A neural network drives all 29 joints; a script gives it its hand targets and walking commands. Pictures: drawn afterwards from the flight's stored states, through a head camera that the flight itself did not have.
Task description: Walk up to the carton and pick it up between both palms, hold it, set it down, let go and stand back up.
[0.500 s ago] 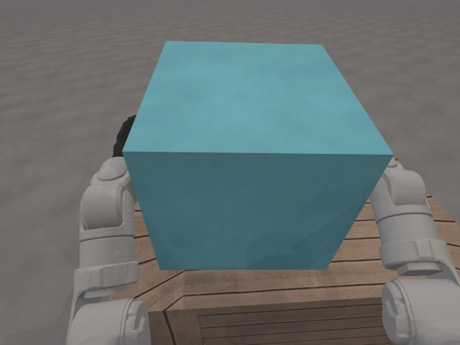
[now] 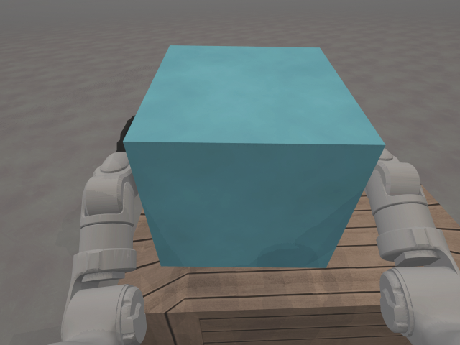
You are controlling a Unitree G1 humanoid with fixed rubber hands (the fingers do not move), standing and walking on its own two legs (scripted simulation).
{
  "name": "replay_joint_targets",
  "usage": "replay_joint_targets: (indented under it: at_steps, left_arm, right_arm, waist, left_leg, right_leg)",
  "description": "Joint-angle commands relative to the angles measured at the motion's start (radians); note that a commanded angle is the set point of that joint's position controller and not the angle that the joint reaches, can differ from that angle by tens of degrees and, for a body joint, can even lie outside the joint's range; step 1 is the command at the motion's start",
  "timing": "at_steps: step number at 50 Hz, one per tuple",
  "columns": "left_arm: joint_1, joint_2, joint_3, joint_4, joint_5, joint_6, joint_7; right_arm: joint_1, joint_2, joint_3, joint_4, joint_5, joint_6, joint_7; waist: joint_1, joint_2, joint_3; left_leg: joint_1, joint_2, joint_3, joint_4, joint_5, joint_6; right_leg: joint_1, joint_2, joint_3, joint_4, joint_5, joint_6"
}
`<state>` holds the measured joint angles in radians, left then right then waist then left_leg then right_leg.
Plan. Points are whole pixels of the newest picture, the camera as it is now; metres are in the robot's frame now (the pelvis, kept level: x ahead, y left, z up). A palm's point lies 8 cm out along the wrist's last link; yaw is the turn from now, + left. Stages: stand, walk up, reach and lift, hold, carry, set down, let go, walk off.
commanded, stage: hold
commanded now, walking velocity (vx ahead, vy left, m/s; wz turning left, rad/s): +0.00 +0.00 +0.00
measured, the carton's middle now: (244, 151) +0.40 +0.00 +0.20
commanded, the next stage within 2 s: none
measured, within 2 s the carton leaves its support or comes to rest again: neither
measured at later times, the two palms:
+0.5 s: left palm (126, 161) +0.35 +0.20 +0.22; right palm (353, 154) +0.36 -0.19 +0.22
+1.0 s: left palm (134, 161) +0.35 +0.19 +0.21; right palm (358, 151) +0.37 -0.20 +0.22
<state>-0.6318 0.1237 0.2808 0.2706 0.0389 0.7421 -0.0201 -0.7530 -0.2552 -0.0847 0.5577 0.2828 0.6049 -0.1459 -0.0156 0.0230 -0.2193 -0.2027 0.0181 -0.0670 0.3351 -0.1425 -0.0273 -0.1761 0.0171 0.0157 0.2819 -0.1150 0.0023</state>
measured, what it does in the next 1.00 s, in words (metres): stands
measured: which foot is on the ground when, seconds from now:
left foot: down 0.00-1.00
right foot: down 0.00-1.00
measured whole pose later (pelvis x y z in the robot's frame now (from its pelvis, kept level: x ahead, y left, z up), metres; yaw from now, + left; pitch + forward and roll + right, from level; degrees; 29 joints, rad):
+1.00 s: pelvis +0.00 +0.00 +0.00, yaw +0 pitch +0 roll -1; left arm -0.61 0.12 0.26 0.23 0.04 0.76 0.00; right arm -0.75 -0.27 -0.06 0.55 0.30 0.61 -0.14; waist -0.02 0.02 -0.20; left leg -0.20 0.02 -0.07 0.34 -0.15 -0.03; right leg -0.17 0.02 0.03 0.28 -0.12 0.00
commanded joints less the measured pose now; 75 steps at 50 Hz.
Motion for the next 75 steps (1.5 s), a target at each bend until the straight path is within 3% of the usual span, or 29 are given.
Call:
replay_joint_targets:
  at_steps: [1,5,8,9,10,12,15,19,23,24,26,27,29,32,37,43,46,47,48,50,52,55,56,61,62,65,68,72,75]
  left_arm:
    - [-0.813,-0.535,-0.423,-0.199,-0.143,-0.075,-0.16]
    - [-0.779,-0.531,-0.392,-0.171,-0.129,-0.069,-0.17]
    - [-0.885,-0.512,-0.414,-0.336,-0.172,-0.096,-0.156]
    - [-0.881,-0.541,-0.458,-0.351,-0.18,-0.095,-0.148]
    - [-0.887,-0.539,-0.438,-0.352,-0.171,-0.09,-0.15]
    - [-0.897,-0.577,-0.495,-0.402,-0.217,-0.1,-0.131]
    - [-0.809,-0.6,-0.517,-0.392,-0.201,-0.085,-0.12]
    - [-0.818,-0.574,-0.484,-0.301,-0.181,-0.073,-0.121]
    - [-0.845,-0.606,-0.505,-0.348,-0.184,-0.069,-0.114]
    - [-0.789,-0.594,-0.482,-0.222,-0.173,-0.056,-0.119]
    - [-0.811,-0.583,-0.462,-0.251,-0.161,-0.059,-0.122]
    - [-0.8,-0.579,-0.471,-0.249,-0.162,-0.055,-0.129]
    - [-0.823,-0.607,-0.487,-0.296,-0.176,-0.067,-0.116]
    - [-0.86,-0.562,-0.441,-0.223,-0.155,-0.071,-0.115]
    - [-0.793,-0.608,-0.483,-0.322,-0.173,-0.072,-0.114]
    - [-0.813,-0.559,-0.456,-0.261,-0.165,-0.075,-0.128]
    - [-0.87,-0.546,-0.461,-0.334,-0.186,-0.092,-0.123]
    - [-0.848,-0.527,-0.457,-0.293,-0.177,-0.084,-0.127]
    - [-0.816,-0.536,-0.452,-0.309,-0.174,-0.077,-0.132]
    - [-0.801,-0.535,-0.447,-0.253,-0.172,-0.073,-0.14]
    - [-0.809,-0.535,-0.465,-0.307,-0.194,-0.083,-0.148]
    - [-0.837,-0.508,-0.424,-0.346,-0.166,-0.082,-0.15]
    - [-0.823,-0.509,-0.407,-0.246,-0.137,-0.076,-0.15]
    - [-0.852,-0.526,-0.472,-0.423,-0.199,-0.09,-0.134]
    - [-0.79,-0.516,-0.455,-0.334,-0.18,-0.075,-0.136]
    - [-0.842,-0.509,-0.434,-0.338,-0.156,-0.064,-0.146]
    - [-0.842,-0.511,-0.425,-0.255,-0.152,-0.064,-0.148]
    - [-0.779,-0.569,-0.477,-0.248,-0.179,-0.062,-0.144]
    - [-0.846,-0.554,-0.455,-0.239,-0.17,-0.071,-0.142]
  right_arm:
    - [-0.879,0.607,0.352,-0.386,0.163,-0.088,0.161]
    - [-0.913,0.641,0.387,-0.439,0.193,-0.09,0.155]
    - [-0.885,0.675,0.421,-0.472,0.22,-0.092,0.151]
    - [-0.871,0.646,0.393,-0.483,0.219,-0.099,0.15]
    - [-0.841,0.635,0.375,-0.441,0.204,-0.092,0.156]
    - [-0.932,0.651,0.407,-0.578,0.222,-0.116,0.165]
    - [-0.901,0.615,0.407,-0.626,0.229,-0.123,0.163]
    - [-0.88,0.585,0.351,-0.52,0.185,-0.108,0.177]
    - [-0.864,0.56,0.335,-0.473,0.186,-0.108,0.202]
    - [-0.901,0.554,0.344,-0.455,0.178,-0.108,0.201]
    - [-0.874,0.564,0.345,-0.42,0.185,-0.1,0.21]
    - [-0.843,0.567,0.345,-0.37,0.171,-0.095,0.206]
    - [-0.937,0.586,0.369,-0.508,0.202,-0.119,0.203]
    - [-0.925,0.601,0.362,-0.404,0.192,-0.114,0.213]
    - [-0.908,0.611,0.39,-0.505,0.228,-0.122,0.196]
    - [-0.882,0.586,0.339,-0.44,0.188,-0.099,0.183]
    - [-0.92,0.647,0.386,-0.529,0.207,-0.108,0.176]
    - [-0.852,0.621,0.377,-0.439,0.198,-0.09,0.177]
    - [-0.902,0.646,0.414,-0.528,0.217,-0.096,0.172]
    - [-0.885,0.6,0.371,-0.497,0.204,-0.082,0.162]
    - [-0.892,0.629,0.4,-0.555,0.205,-0.087,0.146]
    - [-0.841,0.623,0.383,-0.494,0.207,-0.07,0.146]
    - [-0.879,0.629,0.378,-0.466,0.196,-0.066,0.146]
    - [-0.886,0.653,0.424,-0.629,0.23,-0.08,0.139]
    - [-0.873,0.624,0.408,-0.583,0.233,-0.07,0.14]
    - [-0.835,0.612,0.367,-0.481,0.2,-0.06,0.151]
    - [-0.87,0.609,0.361,-0.427,0.171,-0.063,0.176]
    - [-0.89,0.606,0.375,-0.51,0.193,-0.075,0.164]
    - [-0.921,0.602,0.352,-0.463,0.19,-0.078,0.17]
  waist:
    - [-0.021,-0.019,-0.314]
    - [0.015,-0.059,-0.305]
    - [0.009,-0.035,-0.446]
    - [-0.021,0.01,-0.469]
    - [-0.014,0.009,-0.427]
    - [-0.008,-0.004,-0.549]
    - [-0.015,0.021,-0.509]
    - [-0.032,0.019,-0.393]
    - [-0.034,0.053,-0.367]
    - [-0.027,0.015,-0.317]
    - [-0.011,0.015,-0.327]
    - [-0.037,-0.003,-0.292]
    - [-0.003,0.01,-0.412]
    - [0.022,-0.012,-0.381]
    - [0.01,0.012,-0.44]
    - [-0.021,-0.033,-0.35]
    - [0.007,-0.027,-0.425]
    - [-0.004,-0.016,-0.369]
    - [0.028,-0.048,-0.439]
    - [-0.017,-0.051,-0.393]
    - [-0.025,-0.053,-0.468]
    - [-0.027,-0.042,-0.43]
    - [0.0,-0.056,-0.389]
    - [-0.004,-0.034,-0.544]
    - [0.001,-0.053,-0.476]
    - [-0.018,-0.007,-0.356]
    - [0.006,-0.031,-0.301]
    - [-0.024,-0.04,-0.381]
    - [-0.036,-0.013,-0.365]
  left_leg:
    - [0.065,-0.076,0.05,-0.04,0.114,0.008]
    - [0.069,-0.077,0.053,-0.035,0.167,0.023]
    - [0.11,-0.083,0.052,-0.018,0.231,0.013]
    - [0.14,-0.075,0.045,-0.005,0.251,-0.011]
    - [0.116,-0.077,0.053,-0.015,0.206,-0.005]
    - [0.166,-0.069,0.041,-0.003,0.259,-0.006]
    - [0.191,-0.071,0.042,0.022,0.329,-0.023]
    - [0.161,-0.055,0.037,-0.014,0.194,-0.019]
    - [0.149,-0.041,0.029,-0.029,0.168,-0.036]
    - [0.135,-0.046,0.03,-0.033,0.166,-0.022]
    - [0.132,-0.047,0.038,-0.033,0.154,-0.018]
    - [0.138,-0.048,0.042,-0.038,0.162,-0.019]
    - [0.16,-0.057,0.042,-0.014,0.228,-0.023]
    - [0.132,-0.055,0.039,-0.033,0.137,-0.004]
    - [0.191,-0.058,0.047,0.004,0.3,-0.015]
    - [0.096,-0.062,0.043,-0.033,0.148,0.008]
    - [0.094,-0.08,0.046,-0.021,0.191,0.013]
    - [0.09,-0.077,0.049,-0.028,0.161,0.003]
    - [0.108,-0.081,0.049,-0.016,0.195,0.023]
    - [0.083,-0.072,0.042,-0.032,0.15,0.013]
    - [0.084,-0.085,0.048,-0.023,0.201,0.008]
    - [0.079,-0.085,0.047,-0.024,0.172,0.007]
    - [0.057,-0.086,0.051,-0.037,0.145,0.017]
    - [0.106,-0.086,0.045,0.001,0.263,0.002]
    - [0.092,-0.084,0.04,-0.01,0.219,0.009]
    - [0.089,-0.078,0.045,-0.023,0.171,-0.001]
    - [0.067,-0.06,0.05,-0.057,0.075,0.014]
    - [0.11,-0.069,0.051,-0.02,0.192,0.0]
    - [0.098,-0.065,0.041,-0.036,0.119,0.004]
  right_leg:
    - [0.204,0.019,0.023,-0.027,0.149,0.012]
    - [0.243,0.031,0.027,-0.012,0.261,0.022]
    - [0.286,0.027,0.027,0.012,0.335,0.026]
    - [0.264,0.039,0.017,0.02,0.33,0.011]
    - [0.244,0.04,0.018,0.006,0.255,0.011]
    - [0.221,0.057,0.0,0.003,0.231,0.014]
    - [0.215,0.067,-0.007,0.013,0.288,0.001]
    - [0.144,0.061,-0.009,-0.019,0.111,-0.012]
    - [0.122,0.064,-0.008,-0.019,0.076,-0.03]
    - [0.119,0.06,-0.005,-0.033,0.075,-0.022]
    - [0.119,0.06,-0.004,-0.026,0.068,-0.024]
    - [0.133,0.055,-0.005,-0.034,0.093,-0.02]
    - [0.158,0.063,-0.003,-0.019,0.133,-0.023]
    - [0.132,0.059,-0.005,-0.03,0.045,-0.019]
    - [0.179,0.063,-0.003,-0.013,0.205,-0.011]
    - [0.164,0.052,0.012,-0.025,0.148,0.001]
    - [0.229,0.039,0.006,0.002,0.25,0.018]
    - [0.207,0.041,0.007,0.0,0.244,0.018]
    - [0.241,0.044,0.015,0.002,0.263,0.021]
    - [0.229,0.046,0.015,-0.007,0.254,0.018]
    - [0.289,0.028,0.022,0.023,0.403,0.037]
    - [0.277,0.035,0.017,0.025,0.346,0.034]
    - [0.262,0.033,0.018,0.008,0.293,0.039]
    - [0.315,0.048,0.016,0.043,0.407,0.034]
    - [0.29,0.053,0.017,0.026,0.368,0.032]
    - [0.2,0.054,0.007,-0.004,0.213,0.024]
    - [0.148,0.044,-0.002,-0.024,0.055,0.006]
    - [0.203,0.051,0.007,-0.005,0.246,0.013]
    - [0.162,0.052,0.002,-0.025,0.122,0.009]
